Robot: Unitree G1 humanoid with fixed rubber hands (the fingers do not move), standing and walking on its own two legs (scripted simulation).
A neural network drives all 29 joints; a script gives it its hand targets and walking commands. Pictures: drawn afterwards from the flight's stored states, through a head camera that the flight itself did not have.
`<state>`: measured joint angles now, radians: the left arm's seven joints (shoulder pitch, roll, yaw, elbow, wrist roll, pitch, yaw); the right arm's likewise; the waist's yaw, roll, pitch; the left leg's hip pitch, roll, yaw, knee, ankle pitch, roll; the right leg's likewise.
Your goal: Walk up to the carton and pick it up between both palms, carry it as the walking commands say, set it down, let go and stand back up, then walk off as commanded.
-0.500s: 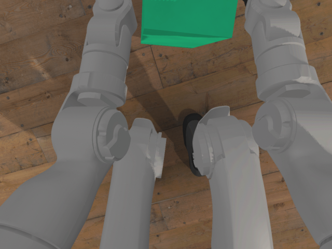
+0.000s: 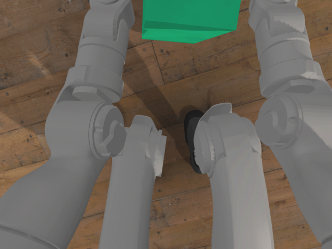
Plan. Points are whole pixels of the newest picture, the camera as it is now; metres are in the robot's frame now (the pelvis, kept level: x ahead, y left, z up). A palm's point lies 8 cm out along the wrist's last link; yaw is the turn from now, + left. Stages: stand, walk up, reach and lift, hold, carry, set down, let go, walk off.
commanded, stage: set down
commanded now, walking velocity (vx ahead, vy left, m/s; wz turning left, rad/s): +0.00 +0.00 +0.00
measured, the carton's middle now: out of the picture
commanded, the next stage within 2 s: let go in 1.90 s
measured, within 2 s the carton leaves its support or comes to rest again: neither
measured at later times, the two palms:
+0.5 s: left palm out of the picture +0.55 +0.06 -0.17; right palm out of the picture +0.53 -0.25 -0.17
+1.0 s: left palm out of the picture +0.55 +0.06 -0.08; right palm out of the picture +0.53 -0.27 -0.09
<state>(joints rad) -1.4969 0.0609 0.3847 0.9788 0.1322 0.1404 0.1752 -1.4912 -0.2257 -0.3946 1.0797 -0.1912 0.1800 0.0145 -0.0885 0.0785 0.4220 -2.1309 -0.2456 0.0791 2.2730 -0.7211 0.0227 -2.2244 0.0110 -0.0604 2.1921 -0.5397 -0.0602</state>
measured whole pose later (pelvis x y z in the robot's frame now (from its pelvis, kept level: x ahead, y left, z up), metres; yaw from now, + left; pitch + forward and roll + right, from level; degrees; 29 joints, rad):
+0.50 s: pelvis -0.01 -0.01 +0.01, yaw +0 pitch +32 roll +2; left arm -1.53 0.23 0.08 1.03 -0.13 0.14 0.18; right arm -1.60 -0.41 -0.24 1.25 0.05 0.07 -0.05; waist -0.06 0.02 0.52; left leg -2.10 -0.19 0.07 2.23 -0.69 0.01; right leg -2.21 0.01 -0.08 2.15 -0.50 -0.10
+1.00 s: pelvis -0.02 -0.02 +0.07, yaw -1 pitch +31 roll +3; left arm -1.49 0.23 0.14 0.81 -0.10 0.27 0.22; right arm -1.53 -0.42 -0.23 0.97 0.10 0.23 -0.06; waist -0.04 0.00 0.52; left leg -1.93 -0.17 0.04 2.02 -0.65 0.00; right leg -2.04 0.06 -0.06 1.95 -0.45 -0.09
